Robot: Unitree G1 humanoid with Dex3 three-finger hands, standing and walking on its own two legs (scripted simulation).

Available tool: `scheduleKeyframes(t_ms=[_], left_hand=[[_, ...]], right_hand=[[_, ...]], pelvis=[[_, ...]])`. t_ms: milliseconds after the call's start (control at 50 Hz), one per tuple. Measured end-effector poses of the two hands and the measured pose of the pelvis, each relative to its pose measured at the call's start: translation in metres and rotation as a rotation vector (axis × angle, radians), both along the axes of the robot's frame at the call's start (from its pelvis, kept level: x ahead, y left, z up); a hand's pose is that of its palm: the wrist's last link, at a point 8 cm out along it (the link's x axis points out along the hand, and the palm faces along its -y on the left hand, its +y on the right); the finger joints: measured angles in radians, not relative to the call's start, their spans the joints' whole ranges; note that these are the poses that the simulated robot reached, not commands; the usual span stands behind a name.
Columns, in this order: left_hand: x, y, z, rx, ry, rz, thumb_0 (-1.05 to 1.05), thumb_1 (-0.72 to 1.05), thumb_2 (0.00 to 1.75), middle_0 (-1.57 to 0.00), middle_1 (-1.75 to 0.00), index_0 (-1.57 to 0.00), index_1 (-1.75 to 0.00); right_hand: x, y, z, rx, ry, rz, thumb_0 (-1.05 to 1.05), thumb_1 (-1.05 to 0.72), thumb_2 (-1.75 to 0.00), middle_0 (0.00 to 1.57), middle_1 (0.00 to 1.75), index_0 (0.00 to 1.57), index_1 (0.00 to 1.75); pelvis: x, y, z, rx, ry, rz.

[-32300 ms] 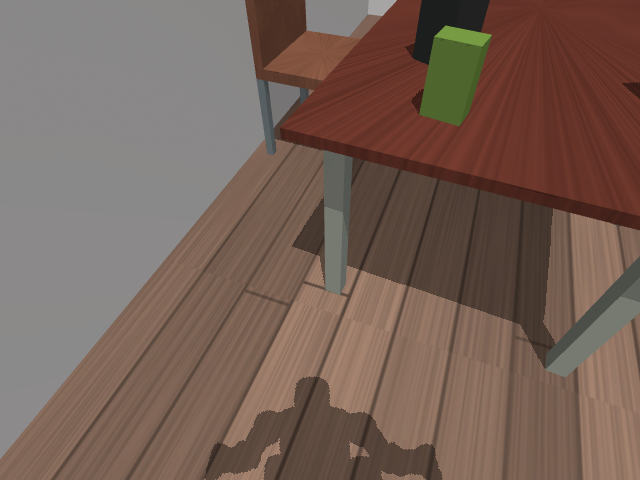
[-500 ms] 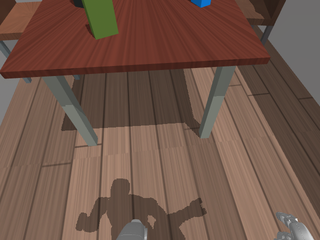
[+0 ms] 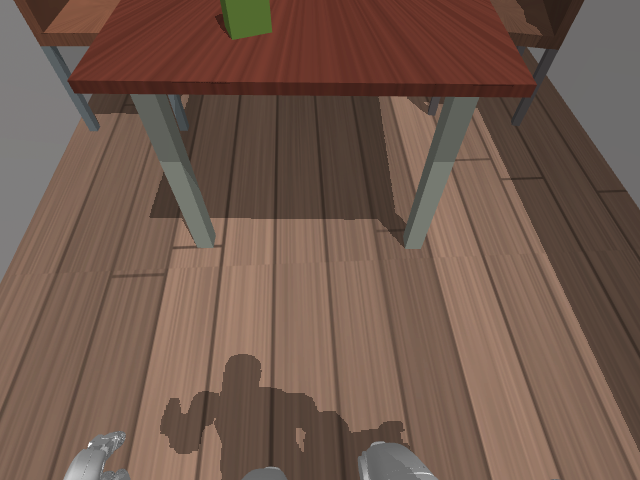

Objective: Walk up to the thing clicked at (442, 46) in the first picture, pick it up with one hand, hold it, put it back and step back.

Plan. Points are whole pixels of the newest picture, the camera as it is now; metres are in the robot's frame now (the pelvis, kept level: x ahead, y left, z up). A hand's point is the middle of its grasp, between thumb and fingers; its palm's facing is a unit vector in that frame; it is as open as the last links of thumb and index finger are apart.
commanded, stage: step back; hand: left
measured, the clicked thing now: out of the picture +1.08 +0.22 +0.08
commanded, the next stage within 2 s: stand in 1.32 s
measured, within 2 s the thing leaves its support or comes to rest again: neither
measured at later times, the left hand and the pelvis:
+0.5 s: hand out of the picture -0.07 +0.28 -0.14, palm faces +0.04 -0.90 -0.44, open 7.4 cm; pelvis -0.13 -0.01 +0.00, yaw +2 degrees
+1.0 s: hand out of the picture -0.04 +0.27 -0.15, palm faces +0.03 -0.93 -0.37, open 7.4 cm; pelvis -0.09 +0.00 +0.00, yaw +2 degrees
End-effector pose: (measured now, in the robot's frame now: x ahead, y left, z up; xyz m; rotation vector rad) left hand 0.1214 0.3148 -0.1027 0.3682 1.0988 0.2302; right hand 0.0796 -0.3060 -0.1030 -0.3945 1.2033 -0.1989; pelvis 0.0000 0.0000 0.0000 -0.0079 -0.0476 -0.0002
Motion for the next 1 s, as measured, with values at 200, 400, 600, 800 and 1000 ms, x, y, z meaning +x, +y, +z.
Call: scheduleKeyframes(t_ms=[200,400,600,800,1000], left_hand=[[-0.106,-0.026,-0.002,0.024,0.076,-0.032,0.01,0.90,0.89,-0.20,-0.30,-0.20,-0.30],[-0.182,-0.012,0.016,0.048,0.055,0.052,0.01,0.90,0.89,-0.21,-0.30,-0.20,-0.30],[-0.213,0.012,0.004,0.008,0.124,0.076,0.01,0.90,0.89,-0.20,-0.30,-0.20,-0.30],[-0.192,-0.017,-0.001,-0.017,0.071,0.054,0.01,0.90,0.89,-0.20,-0.30,-0.20,-0.30],[-0.171,-0.004,-0.009,-0.037,0.080,0.071,0.01,0.90,0.89,-0.20,-0.30,-0.20,-0.30]], right_hand=[[-0.040,-0.028,-0.011,0.020,-0.120,-0.018,0.00,-0.90,-0.90,0.21,0.30,0.21,0.30],[-0.128,-0.033,-0.016,0.026,0.029,-0.006,0.00,-0.90,-0.90,0.21,0.30,0.20,0.30],[-0.170,-0.008,-0.003,0.030,0.045,-0.028,0.01,-0.90,-0.90,0.21,0.30,0.21,0.30],[-0.139,-0.020,-0.009,0.033,0.013,-0.024,0.01,-0.90,-0.90,0.21,0.30,0.21,0.30],[-0.085,-0.004,-0.005,0.008,-0.026,0.022,0.00,-0.90,-0.90,0.21,0.30,0.20,0.30]], pelvis=[[-0.074,-0.021,-0.008,-0.019,-0.011,-0.055],[-0.115,-0.019,0.000,0.023,-0.004,0.004],[-0.128,-0.005,0.006,0.020,-0.006,0.024],[-0.116,-0.019,0.001,-0.009,-0.005,0.014],[-0.093,0.001,-0.001,0.010,-0.005,0.031]])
